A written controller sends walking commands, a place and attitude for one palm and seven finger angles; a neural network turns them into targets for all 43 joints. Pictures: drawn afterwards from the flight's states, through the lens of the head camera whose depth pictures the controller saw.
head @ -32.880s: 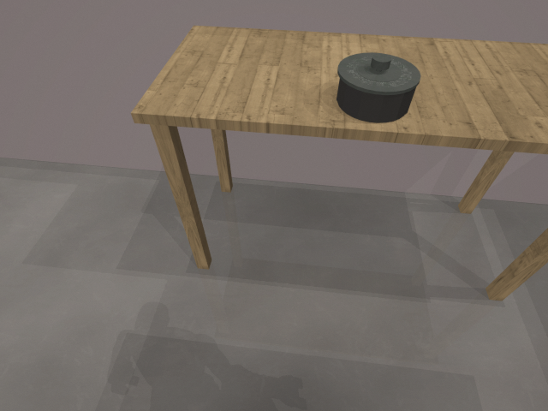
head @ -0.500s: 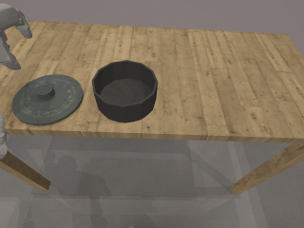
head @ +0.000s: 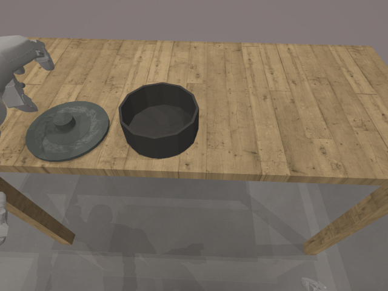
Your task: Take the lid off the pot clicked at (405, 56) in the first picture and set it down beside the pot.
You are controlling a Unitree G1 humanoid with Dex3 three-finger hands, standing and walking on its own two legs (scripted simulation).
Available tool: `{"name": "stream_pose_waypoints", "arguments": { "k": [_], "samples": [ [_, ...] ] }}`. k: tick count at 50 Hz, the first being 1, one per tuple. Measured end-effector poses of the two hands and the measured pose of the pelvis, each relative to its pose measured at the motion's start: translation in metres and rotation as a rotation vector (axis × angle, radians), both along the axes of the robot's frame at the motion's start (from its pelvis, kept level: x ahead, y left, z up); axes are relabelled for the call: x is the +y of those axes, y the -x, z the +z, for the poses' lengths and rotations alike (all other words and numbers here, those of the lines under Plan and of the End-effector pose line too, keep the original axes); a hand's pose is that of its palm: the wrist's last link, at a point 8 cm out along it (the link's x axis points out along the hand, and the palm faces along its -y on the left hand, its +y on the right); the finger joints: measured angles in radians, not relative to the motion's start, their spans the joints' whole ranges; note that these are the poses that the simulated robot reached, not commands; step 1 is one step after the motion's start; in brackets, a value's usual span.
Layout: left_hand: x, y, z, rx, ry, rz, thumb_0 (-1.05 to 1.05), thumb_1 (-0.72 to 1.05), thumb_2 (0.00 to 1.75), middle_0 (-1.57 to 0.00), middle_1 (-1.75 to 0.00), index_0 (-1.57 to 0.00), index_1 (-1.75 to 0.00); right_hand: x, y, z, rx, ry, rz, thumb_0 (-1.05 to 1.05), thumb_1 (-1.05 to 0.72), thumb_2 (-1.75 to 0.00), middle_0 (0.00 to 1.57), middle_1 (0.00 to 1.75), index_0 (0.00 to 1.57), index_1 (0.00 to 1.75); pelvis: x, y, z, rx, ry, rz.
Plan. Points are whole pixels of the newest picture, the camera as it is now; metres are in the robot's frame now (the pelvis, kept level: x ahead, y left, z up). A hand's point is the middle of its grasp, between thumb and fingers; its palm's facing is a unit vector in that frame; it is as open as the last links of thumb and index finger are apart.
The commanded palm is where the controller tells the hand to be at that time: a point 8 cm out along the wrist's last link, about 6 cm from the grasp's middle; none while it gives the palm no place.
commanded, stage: draw the hand back to the body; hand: left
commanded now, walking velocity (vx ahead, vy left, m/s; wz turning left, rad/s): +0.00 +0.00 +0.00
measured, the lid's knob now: (64, 121) +0.48 +0.32 +0.06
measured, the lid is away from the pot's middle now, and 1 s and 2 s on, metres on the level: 0.23 0.23 0.23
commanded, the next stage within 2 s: step back with the hand held close in 1.84 s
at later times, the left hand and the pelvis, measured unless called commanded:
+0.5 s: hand (40, 72) +0.39 +0.24 +0.26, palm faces +0.49 -0.84 -0.24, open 10.3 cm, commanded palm +0.33 +0.27 +0.26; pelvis +0.02 -0.06 +0.01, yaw -4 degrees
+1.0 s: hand (51, 114) +0.31 +0.20 +0.25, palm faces +0.51 -0.82 -0.24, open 8.0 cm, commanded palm +0.26 +0.23 +0.25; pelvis +0.02 -0.09 +0.01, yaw -3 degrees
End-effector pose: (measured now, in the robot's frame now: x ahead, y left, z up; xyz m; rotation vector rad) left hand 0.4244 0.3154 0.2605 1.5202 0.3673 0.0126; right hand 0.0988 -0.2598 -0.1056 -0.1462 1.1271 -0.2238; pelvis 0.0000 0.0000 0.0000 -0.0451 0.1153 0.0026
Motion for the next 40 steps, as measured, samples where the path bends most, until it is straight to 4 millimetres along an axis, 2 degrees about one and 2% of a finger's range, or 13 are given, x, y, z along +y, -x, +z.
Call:
{"name": "stream_pose_waypoints", "arguments": {
  "k": [4,7,10,12,15,20,25,29,34,40],
  "samples": [
    [-0.002,0.016,-0.002,0.003,-0.008,0.009,0.00,-0.07,0.77,-0.41,-0.76,-0.42,-0.76,0.002,-0.017,0.003,-0.045,-0.014,0.036,0.01,-0.91,-0.90,0.20,0.29,0.20,0.30,-0.004,0.004,0.001,-0.018,-0.003,0.007],
    [-0.014,0.029,0.002,-0.277,0.439,-0.090,0.00,-0.07,0.77,-0.42,-0.76,-0.42,-0.76,0.007,-0.028,0.010,-0.118,-0.007,0.088,0.01,-0.91,-0.90,0.20,0.29,0.20,0.30,-0.008,0.006,0.004,-0.061,-0.008,0.001],
    [-0.027,0.040,0.001,-0.537,0.774,-0.121,0.00,-0.07,0.77,-0.42,-0.76,-0.42,-0.76,0.012,-0.036,0.018,-0.172,-0.001,0.123,0.01,-0.91,-0.90,0.20,0.29,0.20,0.30,-0.015,0.004,0.007,-0.093,-0.017,-0.017],
    [-0.029,0.044,-0.003,-0.657,0.928,-0.093,0.00,-0.07,0.77,-0.42,-0.76,-0.42,-0.76,0.011,-0.040,0.025,-0.200,0.006,0.127,0.01,-0.91,-0.90,0.20,0.30,0.20,0.30,-0.022,0.001,0.009,-0.108,-0.020,-0.030],
    [-0.031,0.051,-0.004,-0.798,1.056,-0.052,0.00,-0.05,0.77,-0.41,-0.75,-0.42,-0.75,0.002,-0.043,0.035,-0.247,0.024,0.119,0.01,-0.90,-0.90,0.21,0.30,0.20,0.30,-0.032,-0.003,0.011,-0.126,-0.022,-0.043],
    [-0.042,0.064,0.004,-0.924,1.104,-0.045,0.00,0.02,0.78,-0.39,-0.72,-0.39,-0.72,-0.023,-0.046,0.037,-0.288,0.043,0.111,0.01,-0.90,-0.90,0.21,0.30,0.20,0.30,-0.043,-0.010,0.013,-0.141,-0.026,-0.053],
    [-0.041,0.078,0.003,-0.945,1.068,0.019,0.00,0.11,0.80,-0.37,-0.67,-0.37,-0.67,-0.050,-0.045,0.029,-0.266,0.045,0.078,0.01,-0.90,-0.90,0.21,0.30,0.20,0.30,-0.055,-0.019,0.014,-0.141,-0.033,-0.065],
    [-0.051,0.093,0.003,-0.966,1.064,0.024,0.00,0.20,0.81,-0.35,-0.63,-0.35,-0.63,-0.067,-0.048,0.023,-0.246,0.048,0.079,0.01,-0.90,-0.90,0.20,0.30,0.20,0.30,-0.065,-0.025,0.013,-0.147,-0.039,-0.061],
    [-0.060,0.106,0.001,-0.969,1.047,0.033,0.01,0.32,0.83,-0.32,-0.57,-0.33,-0.58,-0.080,-0.060,0.023,-0.265,0.046,0.078,0.01,-0.91,-0.90,0.20,0.30,0.20,0.30,-0.078,-0.027,0.012,-0.155,-0.047,-0.056],
    [-0.073,0.125,-0.003,-0.975,1.041,0.024,0.01,0.46,0.85,-0.29,-0.51,-0.30,-0.51,-0.083,-0.080,0.030,-0.331,0.033,0.092,0.01,-0.91,-0.90,0.20,0.29,0.20,0.30,-0.088,-0.027,0.012,-0.164,-0.050,-0.058]
  ]
}}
